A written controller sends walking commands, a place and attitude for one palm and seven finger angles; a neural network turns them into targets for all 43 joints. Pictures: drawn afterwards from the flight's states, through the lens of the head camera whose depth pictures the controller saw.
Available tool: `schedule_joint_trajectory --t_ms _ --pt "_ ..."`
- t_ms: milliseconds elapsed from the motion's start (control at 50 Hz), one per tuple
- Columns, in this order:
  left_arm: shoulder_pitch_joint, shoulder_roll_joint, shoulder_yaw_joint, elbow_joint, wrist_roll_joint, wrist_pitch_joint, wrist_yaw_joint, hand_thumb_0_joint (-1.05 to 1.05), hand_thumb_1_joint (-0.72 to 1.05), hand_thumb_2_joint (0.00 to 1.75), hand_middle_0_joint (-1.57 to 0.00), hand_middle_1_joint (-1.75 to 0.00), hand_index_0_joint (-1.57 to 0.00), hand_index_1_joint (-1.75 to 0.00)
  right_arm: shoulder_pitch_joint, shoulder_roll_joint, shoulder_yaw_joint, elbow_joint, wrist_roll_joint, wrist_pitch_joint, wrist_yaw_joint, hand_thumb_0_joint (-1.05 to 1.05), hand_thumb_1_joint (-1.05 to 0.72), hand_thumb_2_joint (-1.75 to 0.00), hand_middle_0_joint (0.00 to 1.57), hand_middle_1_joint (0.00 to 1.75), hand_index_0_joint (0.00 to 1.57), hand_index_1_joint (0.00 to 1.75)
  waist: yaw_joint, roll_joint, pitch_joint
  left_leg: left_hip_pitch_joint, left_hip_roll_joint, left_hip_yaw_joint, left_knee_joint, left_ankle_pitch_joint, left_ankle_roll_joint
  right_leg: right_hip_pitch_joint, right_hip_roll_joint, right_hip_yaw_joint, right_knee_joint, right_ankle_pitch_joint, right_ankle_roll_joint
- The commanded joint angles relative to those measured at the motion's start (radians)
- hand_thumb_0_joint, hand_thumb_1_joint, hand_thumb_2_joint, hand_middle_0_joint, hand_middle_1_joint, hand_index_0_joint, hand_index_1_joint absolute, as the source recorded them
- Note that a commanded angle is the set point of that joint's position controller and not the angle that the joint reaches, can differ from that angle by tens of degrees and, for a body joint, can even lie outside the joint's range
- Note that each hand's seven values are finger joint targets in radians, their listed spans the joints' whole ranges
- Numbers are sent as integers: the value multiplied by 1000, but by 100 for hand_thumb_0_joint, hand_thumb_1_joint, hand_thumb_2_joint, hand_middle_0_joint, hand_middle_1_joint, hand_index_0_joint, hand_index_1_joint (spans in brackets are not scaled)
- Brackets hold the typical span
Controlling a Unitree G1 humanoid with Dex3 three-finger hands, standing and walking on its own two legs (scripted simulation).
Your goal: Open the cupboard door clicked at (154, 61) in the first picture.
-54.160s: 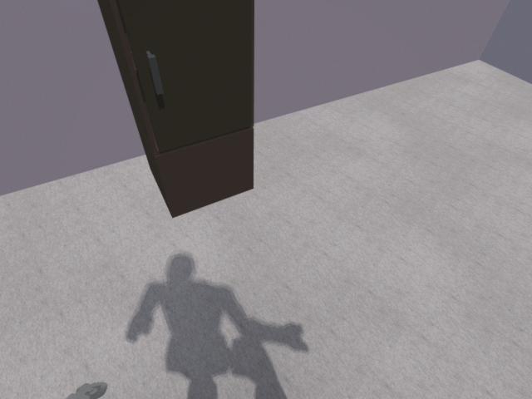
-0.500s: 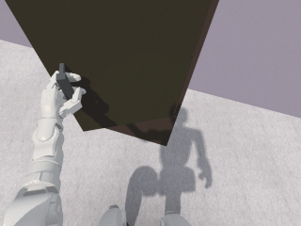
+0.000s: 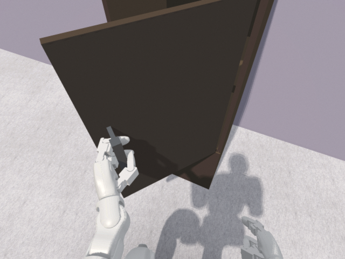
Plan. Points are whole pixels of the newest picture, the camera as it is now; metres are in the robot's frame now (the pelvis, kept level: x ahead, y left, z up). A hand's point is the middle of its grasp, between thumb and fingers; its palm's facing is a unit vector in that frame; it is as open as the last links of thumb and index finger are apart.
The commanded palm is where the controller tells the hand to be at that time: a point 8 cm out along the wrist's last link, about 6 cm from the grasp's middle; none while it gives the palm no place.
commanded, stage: pull the door open along its arc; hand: left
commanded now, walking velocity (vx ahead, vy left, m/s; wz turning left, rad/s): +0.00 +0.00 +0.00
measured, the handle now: (118, 150) +0.36 +0.15 +0.05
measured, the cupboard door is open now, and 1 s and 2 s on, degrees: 54 60 61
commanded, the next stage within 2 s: open thumb and fingers to let go in 0.14 s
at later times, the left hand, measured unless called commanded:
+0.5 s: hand (142, 180) +0.28 +0.08 +0.05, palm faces +0.38 -0.93 +0.01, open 7.3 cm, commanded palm +0.24 +0.13 +0.05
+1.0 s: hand (140, 185) +0.27 +0.08 +0.05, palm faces +0.32 -0.95 +0.01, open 14.8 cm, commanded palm +0.23 +0.13 +0.05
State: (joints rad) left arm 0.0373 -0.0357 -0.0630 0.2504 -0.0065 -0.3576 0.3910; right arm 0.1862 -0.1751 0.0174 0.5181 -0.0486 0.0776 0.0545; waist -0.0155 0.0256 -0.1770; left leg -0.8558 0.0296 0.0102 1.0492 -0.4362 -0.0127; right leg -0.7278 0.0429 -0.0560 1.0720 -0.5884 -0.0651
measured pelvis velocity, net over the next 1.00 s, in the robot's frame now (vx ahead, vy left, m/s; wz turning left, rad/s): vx -0.01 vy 0.01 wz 0.02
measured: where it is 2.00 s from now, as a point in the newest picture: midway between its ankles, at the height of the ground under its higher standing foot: outside the picture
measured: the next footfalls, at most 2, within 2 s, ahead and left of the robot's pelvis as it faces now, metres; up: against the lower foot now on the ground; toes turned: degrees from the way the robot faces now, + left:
none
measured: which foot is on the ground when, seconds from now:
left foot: down 0.00-1.00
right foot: down 0.00-1.00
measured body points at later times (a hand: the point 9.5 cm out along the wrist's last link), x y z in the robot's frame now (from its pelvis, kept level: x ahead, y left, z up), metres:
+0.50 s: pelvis +0.00 -0.02 +0.00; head +0.04 -0.04 +0.45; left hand +0.26 +0.13 +0.05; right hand +0.17 -0.24 -0.11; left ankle +0.04 +0.13 -0.66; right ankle -0.03 -0.08 -0.66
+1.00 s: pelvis -0.01 +0.01 +0.00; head +0.03 +0.01 +0.44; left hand +0.25 +0.13 +0.05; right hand +0.17 -0.19 -0.10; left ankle +0.04 +0.13 -0.66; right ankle -0.03 -0.08 -0.66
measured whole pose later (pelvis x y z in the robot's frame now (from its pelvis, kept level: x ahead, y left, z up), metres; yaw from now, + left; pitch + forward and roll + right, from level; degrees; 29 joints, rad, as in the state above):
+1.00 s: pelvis -0.01 +0.01 +0.00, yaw +1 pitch +13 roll -1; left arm 0.14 -0.09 -0.25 0.16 0.10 -0.33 0.54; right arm 0.20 -0.17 0.02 0.56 -0.07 0.01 0.02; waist -0.01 0.04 -0.17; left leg -0.89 0.01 -0.01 1.09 -0.43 0.00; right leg -0.74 0.03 -0.08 1.09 -0.59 -0.05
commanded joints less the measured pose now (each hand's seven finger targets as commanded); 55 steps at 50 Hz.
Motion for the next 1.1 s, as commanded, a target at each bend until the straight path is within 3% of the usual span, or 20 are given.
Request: schedule_joint_trajectory --t_ms 0,60,160,200,220,280,340,400,500,620,660,720,760,820,900,940,1020,1080 --pt "7 21 2 -256 25 -61 64 0 90 90 -40 -135 -40 -135 -17 -116 -52 -135 -1 -40 -20 0 -90 -90 20 30 20 30 16 -85 -216 225 -37 -15 -97 232 27 128 -41 76 -216 556 70" --pt "42 -28 -40 -275 26 -50 91 0 90 90 -40 -135 -40 -135 -32 -106 -46 -134 -5 -58 -25 0 -90 -90 20 30 20 30 10 -108 -192 198 -42 -21 -91 207 25 145 -61 103 -237 581 83" --pt "83 -95 -136 -317 88 -41 115 0 90 90 -40 -135 -40 -135 -37 -98 -45 -128 -13 -94 -29 0 -90 -90 20 30 20 30 -8 -116 -179 179 -43 -33 -78 185 25 129 -79 123 -243 564 86" --pt "18 -73 -135 -318 112 -45 124 0 90 90 -40 -135 -40 -135 -32 -102 -47 -117 -19 -104 -35 0 -90 -90 20 30 20 30 -22 -131 -173 157 -43 -38 -63 170 26 109 -89 140 -244 555 90" --pt "-87 -40 -118 -309 128 -51 134 0 90 90 -40 -135 -40 -135 -27 -104 -47 -97 -23 -104 -43 0 -90 -90 20 30 20 30 -43 -148 -150 133 -41 -45 -46 159 29 86 -94 156 -246 539 93" --pt "-42 -27 -84 -274 115 -67 128 0 69 81 -38 -133 -38 -133 -43 -97 -51 -86 -22 -108 -50 0 -90 -90 20 30 20 30 -15 -133 -181 101 -47 -45 -36 142 23 115 -111 185 -249 532 95" --pt "-41 -24 -69 -284 72 -74 108 0 48 72 -37 -130 -37 -130 -45 -99 -56 -82 -14 -108 -54 0 -90 -90 20 30 20 30 -6 -143 -218 105 -49 -42 -39 153 22 164 -119 204 -258 584 104" --pt "-31 -35 -74 -305 35 -73 91 0 27 63 -35 -128 -35 -128 -39 -101 -55 -85 -8 -106 -53 0 -90 -90 20 30 20 30 -3 -124 -232 139 -50 -37 -50 175 22 183 -114 187 -256 631 105" --pt "-30 -40 -79 -279 46 -71 94 0 -8 48 -33 -124 -33 -124 -39 -107 -55 -88 -10 -103 -52 0 -90 -90 20 30 20 30 -9 -148 -201 148 -47 -41 -57 177 25 142 -102 149 -242 597 99" --pt "-17 -68 -118 -293 85 -80 110 0 -50 30 -30 -120 -30 -120 -42 -108 -55 -102 -14 -105 -45 0 -90 -90 20 30 20 30 -4 -99 -213 193 -43 -39 -63 200 32 88 -73 94 -210 537 75" --pt "-33 -97 -147 -306 91 -79 117 0 -50 30 -30 -120 -30 -120 -46 -107 -52 -109 -15 -110 -42 0 -90 -90 20 30 20 30 -9 -86 -219 209 -43 -39 -65 195 33 65 -67 77 -204 503 70" --pt "-26 -82 -142 -302 102 -67 126 0 -50 30 -27 -105 -27 -105 -44 -107 -50 -114 -15 -109 -44 0 -90 -90 20 30 20 30 -7 -102 -205 206 -38 -43 -69 197 34 57 -55 65 -202 462 61" --pt "-53 -98 -161 -313 116 -63 136 0 -50 30 -26 -95 -26 -95 -53 -105 -49 -115 -16 -110 -44 0 -90 -90 20 30 20 30 -8 -70 -208 217 -38 -43 -71 184 34 29 -49 53 -196 406 53" --pt "-45 -103 -165 -318 127 -50 147 0 -50 30 -23 -80 -23 -80 -50 -103 -47 -118 -18 -112 -45 0 -90 -90 20 30 20 30 -3 -70 -211 222 -34 -49 -77 190 34 25 -37 38 -191 371 42" --pt "-93 -128 -181 -310 119 -31 160 0 -50 30 -20 -60 -20 -60 -60 -102 -42 -116 -18 -113 -45 0 -90 -90 20 30 20 30 -9 -64 -207 228 -33 -51 -83 166 33 2 -31 26 -193 320 40" --pt "-109 -132 -187 -316 126 -23 171 0 -50 30 -18 -50 -18 -50 -73 -99 -40 -116 -18 -113 -45 0 -90 -90 20 30 20 30 -6 -36 -211 236 -30 -56 -84 165 32 -13 -27 20 -185 296 34" --pt "-108 -136 -175 -301 127 -2 187 0 -50 30 -15 -30 -15 -30 -78 -97 -38 -114 -18 -111 -46 0 -90 -90 20 30 20 30 6 -46 -214 233 -28 -64 -96 158 28 -8 -20 7 -180 266 28" --pt "-151 -159 -186 -277 125 16 199 0 -50 30 -15 -30 -15 -30 -94 -94 -34 -110 -17 -111 -43 0 -90 -90 20 30 20 30 -2 -42 -194 232 -30 -61 -100 119 28 -31 -19 2 -188 225 30"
